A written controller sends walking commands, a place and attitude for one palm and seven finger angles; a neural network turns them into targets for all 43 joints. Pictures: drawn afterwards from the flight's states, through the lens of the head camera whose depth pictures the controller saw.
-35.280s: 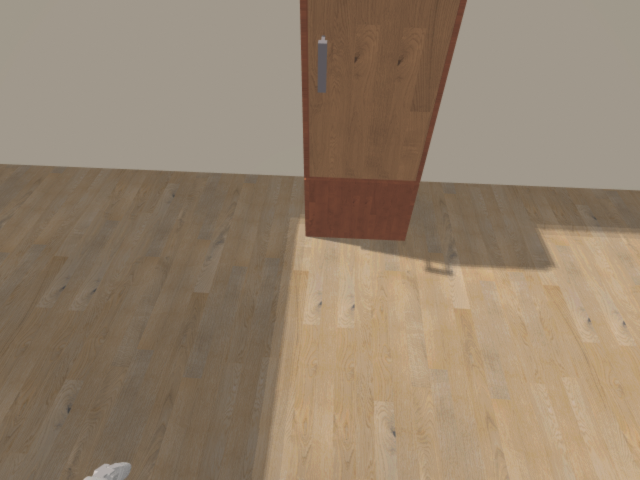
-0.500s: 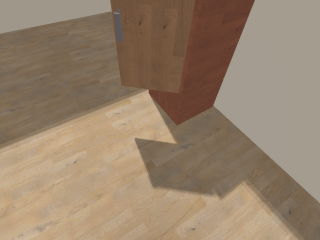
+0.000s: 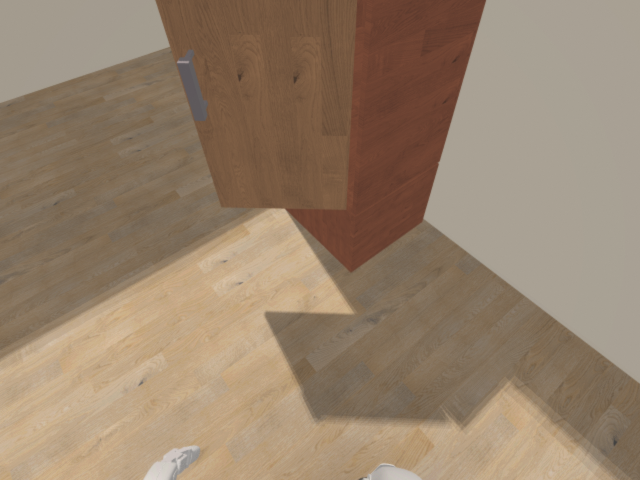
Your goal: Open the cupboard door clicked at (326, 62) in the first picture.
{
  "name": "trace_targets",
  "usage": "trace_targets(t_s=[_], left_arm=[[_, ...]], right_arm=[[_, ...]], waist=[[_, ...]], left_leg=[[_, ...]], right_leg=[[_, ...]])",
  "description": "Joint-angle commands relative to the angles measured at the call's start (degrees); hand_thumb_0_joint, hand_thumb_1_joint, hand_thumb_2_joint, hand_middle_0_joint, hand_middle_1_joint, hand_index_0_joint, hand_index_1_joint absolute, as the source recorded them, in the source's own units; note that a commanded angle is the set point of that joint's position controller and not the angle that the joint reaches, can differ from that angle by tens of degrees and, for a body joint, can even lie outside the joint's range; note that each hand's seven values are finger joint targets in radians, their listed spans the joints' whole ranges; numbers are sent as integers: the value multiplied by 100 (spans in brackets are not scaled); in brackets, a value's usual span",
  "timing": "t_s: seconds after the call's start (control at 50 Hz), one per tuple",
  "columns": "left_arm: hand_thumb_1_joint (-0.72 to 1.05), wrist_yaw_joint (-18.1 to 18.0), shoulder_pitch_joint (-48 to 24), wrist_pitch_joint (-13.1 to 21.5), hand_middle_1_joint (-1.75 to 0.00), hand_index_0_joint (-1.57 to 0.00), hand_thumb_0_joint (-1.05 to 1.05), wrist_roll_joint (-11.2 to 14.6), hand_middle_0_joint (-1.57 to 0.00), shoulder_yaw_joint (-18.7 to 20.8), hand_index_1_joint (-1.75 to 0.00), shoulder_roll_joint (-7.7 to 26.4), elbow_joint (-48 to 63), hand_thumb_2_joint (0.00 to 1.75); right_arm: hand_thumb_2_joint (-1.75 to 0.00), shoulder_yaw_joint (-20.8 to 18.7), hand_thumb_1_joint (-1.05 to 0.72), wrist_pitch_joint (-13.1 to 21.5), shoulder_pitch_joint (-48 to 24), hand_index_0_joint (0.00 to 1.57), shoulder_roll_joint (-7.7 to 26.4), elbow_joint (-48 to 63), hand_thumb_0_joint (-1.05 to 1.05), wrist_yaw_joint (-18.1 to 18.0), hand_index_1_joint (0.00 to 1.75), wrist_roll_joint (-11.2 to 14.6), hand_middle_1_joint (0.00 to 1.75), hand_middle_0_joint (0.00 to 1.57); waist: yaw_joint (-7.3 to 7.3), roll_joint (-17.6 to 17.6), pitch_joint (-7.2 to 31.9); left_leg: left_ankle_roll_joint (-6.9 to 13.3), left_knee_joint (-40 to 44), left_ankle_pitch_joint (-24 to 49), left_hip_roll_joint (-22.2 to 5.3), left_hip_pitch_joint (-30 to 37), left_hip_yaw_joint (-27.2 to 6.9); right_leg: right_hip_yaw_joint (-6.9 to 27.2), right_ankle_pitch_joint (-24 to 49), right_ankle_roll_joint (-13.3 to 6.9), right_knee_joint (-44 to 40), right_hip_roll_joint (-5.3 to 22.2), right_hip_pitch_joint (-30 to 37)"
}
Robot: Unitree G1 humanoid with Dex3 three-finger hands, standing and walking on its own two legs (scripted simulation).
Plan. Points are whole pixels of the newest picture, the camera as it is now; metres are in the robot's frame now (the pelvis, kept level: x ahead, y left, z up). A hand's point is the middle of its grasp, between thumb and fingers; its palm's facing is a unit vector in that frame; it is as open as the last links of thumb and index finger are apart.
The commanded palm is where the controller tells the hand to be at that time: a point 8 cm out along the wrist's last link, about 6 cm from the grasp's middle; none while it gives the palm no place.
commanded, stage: take the last steps up to it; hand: left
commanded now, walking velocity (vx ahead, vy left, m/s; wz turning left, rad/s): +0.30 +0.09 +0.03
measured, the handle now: (195, 85) +0.88 +0.29 +0.02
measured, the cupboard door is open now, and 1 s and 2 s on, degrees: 49 49 49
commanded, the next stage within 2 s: come to a stop and stand still in 0.64 s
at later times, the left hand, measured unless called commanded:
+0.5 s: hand out of the picture +0.09 +0.19 -0.16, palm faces +0.19 -0.97 -0.15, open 7.3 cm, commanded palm none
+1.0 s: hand (184, 315) +0.40 +0.26 -0.15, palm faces -0.01 -0.97 -0.24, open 7.3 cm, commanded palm none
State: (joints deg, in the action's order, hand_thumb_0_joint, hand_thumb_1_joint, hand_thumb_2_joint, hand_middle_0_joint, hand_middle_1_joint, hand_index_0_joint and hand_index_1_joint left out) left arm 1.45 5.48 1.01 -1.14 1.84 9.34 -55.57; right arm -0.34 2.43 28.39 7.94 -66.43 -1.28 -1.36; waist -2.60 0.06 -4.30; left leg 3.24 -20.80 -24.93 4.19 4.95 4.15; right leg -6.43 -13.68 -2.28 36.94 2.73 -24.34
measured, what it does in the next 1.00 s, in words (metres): walks ahead: left foot, then right foot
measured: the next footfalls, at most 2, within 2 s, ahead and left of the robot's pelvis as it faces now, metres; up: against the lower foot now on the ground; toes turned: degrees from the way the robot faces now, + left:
left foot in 0.52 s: +0.37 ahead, +0.21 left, +0.00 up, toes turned +3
right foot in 0.90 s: +0.38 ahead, -0.04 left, +0.00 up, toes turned -5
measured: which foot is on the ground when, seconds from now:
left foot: down 0.00-0.02, up 0.04-0.50, down 0.52-1.00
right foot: down 0.00-0.54, up 0.56-0.88, down 0.90-1.00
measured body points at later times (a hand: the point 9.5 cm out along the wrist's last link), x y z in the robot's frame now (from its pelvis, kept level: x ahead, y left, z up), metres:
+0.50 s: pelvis +0.18 +0.04 +0.01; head +0.21 +0.05 +0.46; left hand +0.08 +0.25 -0.14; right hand +0.31 -0.18 -0.13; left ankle +0.26 +0.17 -0.71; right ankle +0.08 -0.09 -0.72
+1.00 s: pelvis +0.31 +0.07 +0.01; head +0.34 +0.06 +0.45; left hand +0.40 +0.31 -0.14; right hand +0.29 -0.15 -0.16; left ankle +0.26 +0.17 -0.72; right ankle +0.34 -0.03 -0.72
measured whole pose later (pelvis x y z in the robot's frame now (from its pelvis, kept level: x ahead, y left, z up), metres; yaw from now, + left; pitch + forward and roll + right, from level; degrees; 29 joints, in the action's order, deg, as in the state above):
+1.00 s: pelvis +0.31 +0.07 +0.01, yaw +1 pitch +0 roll +1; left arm -1.1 7.2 0.6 -1.0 1.3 10.6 -57.7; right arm -1.4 -1.3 16.0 9.3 -63.1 -1.7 -0.2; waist -2.2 0.4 -4.1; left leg -0.1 -32.2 -21.7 -0.7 -10.4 7.9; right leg -4.8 -15.5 -1.6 34.5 2.4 -19.1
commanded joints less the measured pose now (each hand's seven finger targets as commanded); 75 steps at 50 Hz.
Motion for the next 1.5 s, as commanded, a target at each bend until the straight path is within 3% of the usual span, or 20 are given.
trace_targets(t_s=[0.0, 0.06, 0.14, 0.4, 0.46, 0.5, 0.54, 0.66, 0.8, 0.86, 0.92, 1.04, 1.12, 1.18, 1.22, 1.24, 1.28, 1.36, 1.4, 1.48], left_arm=[[90, -189, 2588, 216, -30, -20, 0, -17, -20, 450, -30, 1470, -375, 90], [90, -254, 1322, 208, -30, -20, 0, 76, -20, 274, -30, 849, -90, 90], [90, -224, 1068, 349, -30, -20, 0, 41, -20, 137, -30, 365, -126, 90], [90, -198, 1841, 387, -30, -20, 0, -47, -20, 215, -30, 795, -671, 90], [90, -215, 1675, 325, -30, -20, 0, -18, -20, 238, -30, 809, -688, 90], [90, -182, 1919, 304, -30, -20, 0, 42, -20, 141, -30, 374, -556, 90], [90, -227, 1338, 309, -30, -20, 0, 33, -20, 109, -30, 312, -265, 90], [90, -162, 1476, 61, -30, -20, 0, -6, -20, 111, -30, 54, -447, 90], [90, -233, 1155, -58, -30, -20, 0, 15, -20, 46, -30, 58, -301, 90], [90, -260, 1309, -99, -30, -20, 0, 1, -20, 98, -30, 410, -298, 90], [90, -297, 1049, -49, -30, -20, 0, 11, -20, 110, -30, 1086, -223, 90], [90, -469, 776, -90, -30, -20, 0, 15, -20, 215, -30, 1090, -103, 90], [90, -455, 476, -148, -30, -20, 0, 48, -20, 279, -30, 1070, -25, 90], [90, -364, 285, -283, -30, -20, 0, 85, -20, 181, -30, 511, 197, 90], [90, -371, 227, -421, -30, -20, 0, 23, -20, 211, -30, 466, 159, 90], [90, -546, 1180, -290, -30, -20, 0, 127, -20, 25, -30, 615, -140, 90], [90, -478, 749, -132, -30, -20, 0, 60, -20, 92, -30, 636, 128, 90], [90, -435, 889, 6, -30, -20, 0, 4, -20, 48, -30, 679, 106, 90], [90, -387, 800, -54, -30, -20, 0, 10, -20, -19, -30, 668, 167, 90], [90, -349, 1002, -193, -30, -20, 0, -28, -20, -48, -30, 643, 100, 90]], right_arm=[[-90, -228, -90, 183, 192, 20, 625, 463, 0, -27, 30, 167, 30, 20], [-90, -291, -90, 20, -790, 20, 486, 566, 0, 63, 30, 65, 30, 20], [-90, -244, -90, -196, -275, 20, 108, 361, 0, 156, 30, -19, 30, 20], [-90, -265, -90, -27, -2272, 20, 349, 1181, 0, 328, 30, 14, 30, 20], [-90, -291, -90, 58, -1549, 20, 541, 954, 0, 264, 30, -12, 30, 20], [-90, -514, -90, 131, -242, 20, 1459, 629, 0, 128, 30, -93, 30, 20], [-90, -477, -90, 27, -51, 20, 1537, 637, 0, 12, 30, -39, 30, 20], [-90, -194, -90, 192, -1013, 20, 756, 812, 0, -68, 30, -2, 30, 20], [-90, -175, -90, 68, -1207, 20, 738, 779, 0, -117, 30, -25, 30, 20], [-90, -197, -90, -73, -1354, 20, 798, 719, 0, -145, 30, 32, 30, 20], [-90, -210, -90, -238, -796, 20, 537, 613, 0, -62, 30, 150, 30, 20], [-90, -255, -90, -425, -912, 20, 496, 567, 0, -84, 30, 154, 30, 20], [-90, -282, -90, -418, -676, 20, 423, 488, 0, -68, 30, 119, 30, 20], [-90, -381, -90, -387, -1044, 20, 1005, 769, 0, -89, 30, -14, 30, 20], [-90, -327, -90, -329, -1306, 20, 823, 887, 0, -147, 30, -34, 30, 20], [-90, -435, -90, -197, -1957, 20, 1293, 1246, 0, -87, 30, 100, 30, 20], [-90, -296, -90, -203, -1498, 20, 808, 1430, 0, -35, 30, -10, 30, 20], [-90, -299, -90, -162, -937, 20, 803, 1622, 0, -59, 30, 80, 30, 20], [-90, -273, -90, -105, -1026, 20, 774, 1641, 0, -26, 30, 44, 30, 20], [-90, -322, -90, -196, -1364, 20, 988, 1719, 0, 22, 30, 22, 30, 20]], waist=[[1104, -1682, 1522], [627, -340, -173], [134, -597, -87], [579, -885, -184], [138, -610, 148], [-275, 1246, 1278], [-309, 825, 1093], [342, 514, 460], [423, 301, 346], [581, 282, 423], [254, -763, 465], [384, -1081, 1008], [179, -519, 1101], [258, 1349, 537], [249, 1025, 69], [531, 2171, 718], [363, 2126, 830], [141, -297, 878], [118, 466, 469], [258, -344, -71]], left_leg=[[-165, -4492, -496, 14, -3608, -36], [-139, -5261, 339, -831, -3881, -733], [-376, -4392, 1197, -1013, -3311, -434], [-457, -1531, 1248, -804, -3285, 55], [-316, -551, 1508, -434, -1704, 355], [317, -493, 2564, -2053, 630, -1502], [1053, 16, 3836, -2818, 396, -1953], [659, 550, 4222, -2056, -1245, -541], [515, 167, 4915, -1940, -1648, -251], [95, -449, 3746, -1661, -1803, -182], [-457, -1055, 761, -675, -2110, 55], [-559, -2014, -578, -587, -2475, -114], [-582, -581, 956, -656, -1738, -32], [374, 342, 3393, -2186, -2008, -1372], [704, 578, 3148, -2199, -2440, -1340], [467, -809, 5162, -2160, -1591, -826], [249, -820, 5103, -1623, -1174, -527], [-93, -1084, 3705, -1262, -1326, -430], [-69, -413, 2654, -1216, -1493, -608], [32, 178, 67, -1304, -2223, -805]], right_leg=[[3703, 1029, -1242, -1592, 2490, 4411], [2801, -501, -934, -2562, 2132, 1612], [1018, 39, -469, -2853, 1366, 728], [721, 1645, -555, -2296, 1612, 1926], [287, 2143, -298, -1243, 1238, 1549], [-333, -383, 121, 1335, 198, -152], [281, -2014, 29, 3291, 147, -1057], [469, -700, 226, 2785, 435, -518], [281, -37, 236, 392, 142, 779], [434, 1153, 240, -795, 218, 1501], [1404, 4361, -616, -956, 1565, 1541], [1517, 5679, -1032, -978, 1692, 2339], [1191, 4211, -629, -614, 1393, 1893], [232, -659, 239, 334, 40, 845], [712, -1636, 202, 1512, -64, 545], [1012, -1430, -56, 1284, 278, 151], [435, -751, 58, 464, 18, 222], [936, 1575, -111, -427, 280, 864], [807, 782, -21, -553, 274, 616], [823, -634, 99, -720, 63, 509]])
